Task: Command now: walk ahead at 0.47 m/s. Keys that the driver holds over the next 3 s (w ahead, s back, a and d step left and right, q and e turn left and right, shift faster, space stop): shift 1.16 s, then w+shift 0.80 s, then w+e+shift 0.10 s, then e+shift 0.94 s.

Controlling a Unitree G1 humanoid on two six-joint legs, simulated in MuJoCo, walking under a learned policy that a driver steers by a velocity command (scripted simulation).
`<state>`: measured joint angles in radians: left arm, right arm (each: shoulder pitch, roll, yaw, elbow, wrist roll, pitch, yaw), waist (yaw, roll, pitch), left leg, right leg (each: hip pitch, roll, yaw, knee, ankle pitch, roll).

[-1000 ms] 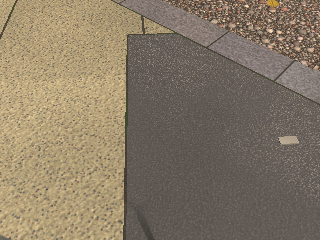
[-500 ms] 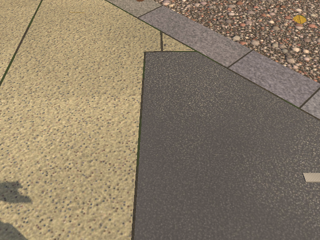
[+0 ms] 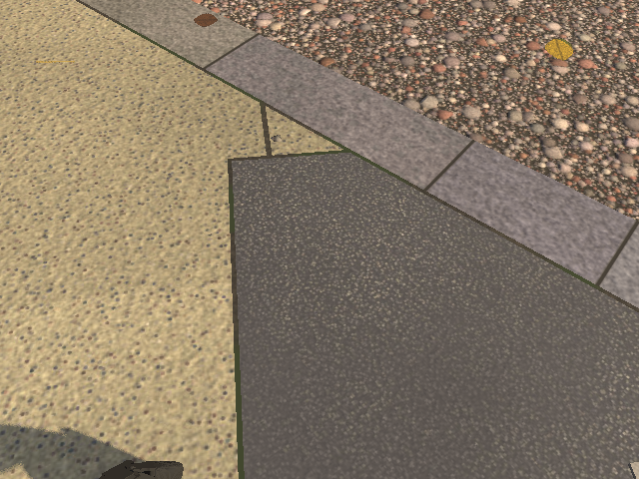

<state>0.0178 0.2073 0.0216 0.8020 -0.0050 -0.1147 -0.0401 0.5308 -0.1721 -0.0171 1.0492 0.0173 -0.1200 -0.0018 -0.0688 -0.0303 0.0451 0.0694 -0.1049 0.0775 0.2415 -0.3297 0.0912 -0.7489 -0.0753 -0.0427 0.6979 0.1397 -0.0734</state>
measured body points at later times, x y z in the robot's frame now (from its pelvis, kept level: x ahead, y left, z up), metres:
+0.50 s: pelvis +0.22 +0.00 +0.00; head +0.23 +0.01 +0.45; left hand +0.31 +0.25 -0.14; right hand +0.33 -0.25 -0.13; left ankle +0.26 +0.15 -0.74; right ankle +0.29 -0.07 -0.73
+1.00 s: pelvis +0.28 +0.04 +0.00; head +0.29 +0.04 +0.45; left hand +0.35 +0.29 -0.15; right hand +0.32 -0.20 -0.15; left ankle +0.26 +0.15 -0.73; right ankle +0.29 -0.07 -0.73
